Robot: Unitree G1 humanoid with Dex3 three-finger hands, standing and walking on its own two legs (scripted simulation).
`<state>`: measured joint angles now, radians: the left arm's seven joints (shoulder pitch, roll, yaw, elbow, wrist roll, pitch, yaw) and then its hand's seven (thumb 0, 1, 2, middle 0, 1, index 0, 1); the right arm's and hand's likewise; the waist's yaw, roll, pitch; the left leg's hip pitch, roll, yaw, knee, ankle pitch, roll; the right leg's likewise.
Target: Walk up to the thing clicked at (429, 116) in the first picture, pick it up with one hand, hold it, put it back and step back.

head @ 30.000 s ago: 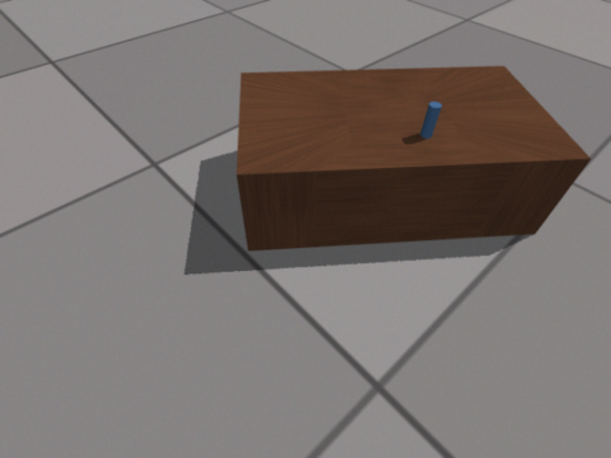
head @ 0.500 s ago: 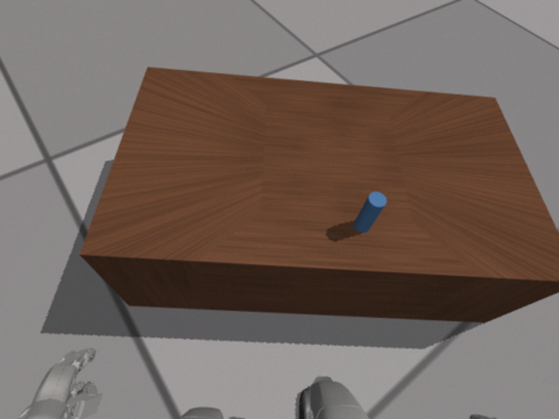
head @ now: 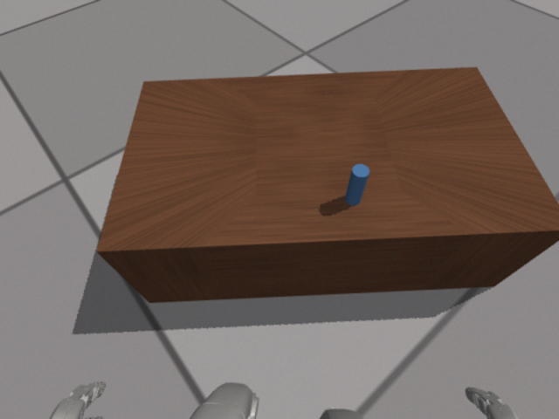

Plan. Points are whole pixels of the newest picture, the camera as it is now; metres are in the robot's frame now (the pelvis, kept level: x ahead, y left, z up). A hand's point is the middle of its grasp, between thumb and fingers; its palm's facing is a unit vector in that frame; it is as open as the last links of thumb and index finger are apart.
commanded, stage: step back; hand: right
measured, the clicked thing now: (356, 185) +0.68 -0.17 -0.28
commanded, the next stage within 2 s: none
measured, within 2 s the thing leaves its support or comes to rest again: neither
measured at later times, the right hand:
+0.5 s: hand out of the picture -0.01 -0.28 -0.12, palm faces -0.06 +0.89 -0.46, open 7.4 cm
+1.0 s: hand out of the picture -0.21 -0.32 -0.17, palm faces -0.14 +0.91 -0.40, open 7.4 cm
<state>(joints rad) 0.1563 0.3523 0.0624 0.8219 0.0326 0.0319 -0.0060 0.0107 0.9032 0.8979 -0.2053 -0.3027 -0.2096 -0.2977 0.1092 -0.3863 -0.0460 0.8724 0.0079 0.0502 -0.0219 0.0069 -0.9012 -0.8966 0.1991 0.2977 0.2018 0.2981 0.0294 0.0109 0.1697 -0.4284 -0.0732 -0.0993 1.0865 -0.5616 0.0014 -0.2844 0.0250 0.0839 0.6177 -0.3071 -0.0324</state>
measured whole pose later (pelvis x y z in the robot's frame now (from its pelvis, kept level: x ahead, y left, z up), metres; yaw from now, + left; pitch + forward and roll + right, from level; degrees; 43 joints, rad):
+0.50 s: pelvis -0.13 -0.01 +0.00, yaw +0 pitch -1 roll -1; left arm 0.21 0.42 0.10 0.81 0.03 0.07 -0.01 0.01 0.90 0.90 -0.20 -0.30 -0.21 -0.30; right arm 0.15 -0.36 -0.05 0.82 -0.03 0.01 -0.01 0.01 -0.90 -0.90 0.20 0.30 0.21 0.30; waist 0.03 -0.06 0.16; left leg -0.36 0.05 -0.02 0.55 -0.17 0.00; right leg -0.40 0.09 0.20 1.15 -0.47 0.04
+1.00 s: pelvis -0.28 -0.06 -0.02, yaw +4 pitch -3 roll +3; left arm 0.08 0.41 0.07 0.76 0.02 0.05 0.02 0.01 0.90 0.90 -0.21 -0.30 -0.21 -0.30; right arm 0.22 -0.35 -0.04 0.90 -0.03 0.03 -0.02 0.01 -0.90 -0.90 0.20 0.30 0.20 0.30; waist 0.02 -0.07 0.21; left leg -0.26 -0.08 -0.01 0.65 -0.34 0.01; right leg -0.42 -0.08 0.02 0.77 -0.30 0.00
